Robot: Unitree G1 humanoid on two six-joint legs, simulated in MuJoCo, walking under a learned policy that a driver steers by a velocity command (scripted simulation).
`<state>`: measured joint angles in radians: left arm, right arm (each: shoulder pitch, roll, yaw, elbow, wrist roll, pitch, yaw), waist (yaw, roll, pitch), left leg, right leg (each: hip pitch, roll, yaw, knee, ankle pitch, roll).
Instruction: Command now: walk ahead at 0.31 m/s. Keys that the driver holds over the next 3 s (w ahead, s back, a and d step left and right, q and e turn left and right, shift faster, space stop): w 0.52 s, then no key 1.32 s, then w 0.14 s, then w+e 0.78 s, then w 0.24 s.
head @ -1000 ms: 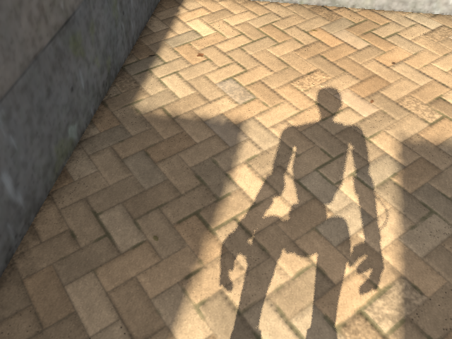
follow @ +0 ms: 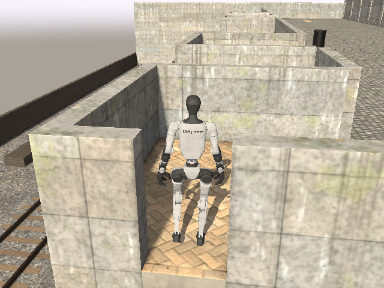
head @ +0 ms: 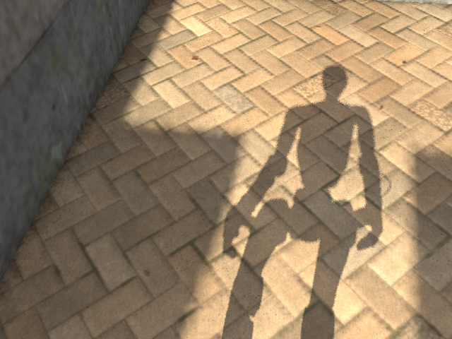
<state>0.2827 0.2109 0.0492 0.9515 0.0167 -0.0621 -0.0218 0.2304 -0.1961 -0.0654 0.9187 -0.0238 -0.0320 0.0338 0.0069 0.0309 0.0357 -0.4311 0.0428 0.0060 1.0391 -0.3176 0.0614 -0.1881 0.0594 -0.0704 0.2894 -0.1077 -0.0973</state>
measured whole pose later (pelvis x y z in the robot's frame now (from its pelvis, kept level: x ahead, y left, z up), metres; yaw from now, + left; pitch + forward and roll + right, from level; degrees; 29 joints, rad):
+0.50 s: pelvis +0.18 +0.06 +0.00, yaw +0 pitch +2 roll +0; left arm 0.18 0.23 0.05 0.93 0.04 -0.05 -0.06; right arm 0.43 -0.21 -0.05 0.92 -0.03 -0.08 0.02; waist -0.03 -0.04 0.00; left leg -0.03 -0.04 0.09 0.21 -0.21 0.06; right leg -0.59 -0.10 -0.05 0.87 -0.18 -0.04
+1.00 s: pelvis +0.35 +0.02 -0.01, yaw +0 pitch -2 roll -1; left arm 0.25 0.17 -0.01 1.03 0.02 -0.06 0.00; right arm 0.19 -0.18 -0.02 1.01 -0.04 0.02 -0.03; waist 0.02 0.04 0.05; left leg -0.37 0.05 0.00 0.74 -0.36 0.00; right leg -0.21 0.05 -0.13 0.38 -0.15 -0.10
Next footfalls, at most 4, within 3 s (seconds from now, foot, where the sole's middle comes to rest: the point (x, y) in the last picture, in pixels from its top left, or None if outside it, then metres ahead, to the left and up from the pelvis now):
0.24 left None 0.15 0.14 -0.78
0.68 right None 0.43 -0.05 -0.78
1.10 left None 0.43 0.14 -0.78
2.22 left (183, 313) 0.57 0.19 -0.78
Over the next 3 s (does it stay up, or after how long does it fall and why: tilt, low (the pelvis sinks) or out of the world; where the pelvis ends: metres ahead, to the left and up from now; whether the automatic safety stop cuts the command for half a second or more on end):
stays up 0.85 -0.03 0.00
